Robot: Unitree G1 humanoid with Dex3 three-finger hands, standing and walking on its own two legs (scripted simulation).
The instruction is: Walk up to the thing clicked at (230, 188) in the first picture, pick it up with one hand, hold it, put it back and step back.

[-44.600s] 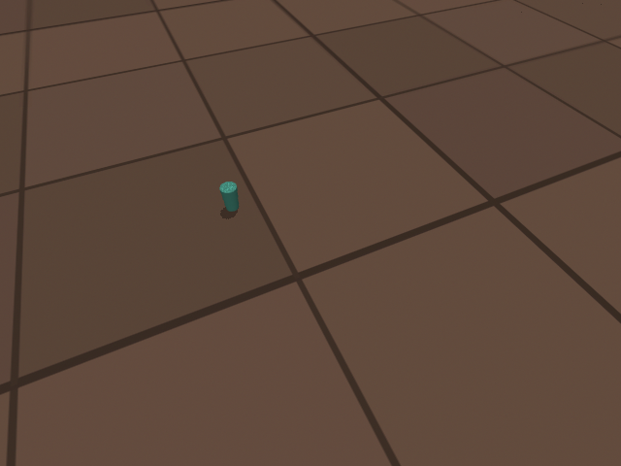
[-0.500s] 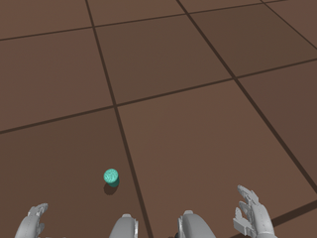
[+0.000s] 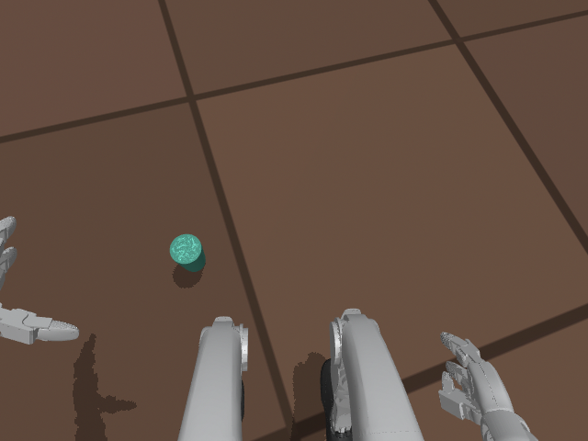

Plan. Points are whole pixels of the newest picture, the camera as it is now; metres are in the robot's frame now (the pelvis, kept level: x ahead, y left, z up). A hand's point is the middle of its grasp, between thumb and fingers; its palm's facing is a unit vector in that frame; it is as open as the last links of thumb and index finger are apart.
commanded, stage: go down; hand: left
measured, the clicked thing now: (190, 255) +0.47 +0.23 -0.48
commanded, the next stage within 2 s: none
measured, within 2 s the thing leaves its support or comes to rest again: neither
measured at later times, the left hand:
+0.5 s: hand (32, 271) +0.35 +0.38 -0.12, palm faces +0.14 -0.94 -0.30, open 16.4 cm
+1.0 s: hand (37, 260) +0.37 +0.40 -0.15, palm faces +0.17 -0.96 -0.22, open 16.7 cm
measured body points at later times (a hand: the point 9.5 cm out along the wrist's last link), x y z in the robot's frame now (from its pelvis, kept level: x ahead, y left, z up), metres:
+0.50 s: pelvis -0.03 +0.00 -0.10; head +0.16 +0.05 +0.30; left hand +0.34 +0.43 -0.11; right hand +0.11 -0.28 -0.20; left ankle +0.05 +0.13 -0.51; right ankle +0.07 -0.14 -0.51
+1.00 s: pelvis -0.04 +0.00 -0.16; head +0.16 +0.07 +0.24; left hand +0.36 +0.45 -0.14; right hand +0.07 -0.28 -0.25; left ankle +0.05 +0.13 -0.51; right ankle +0.07 -0.14 -0.51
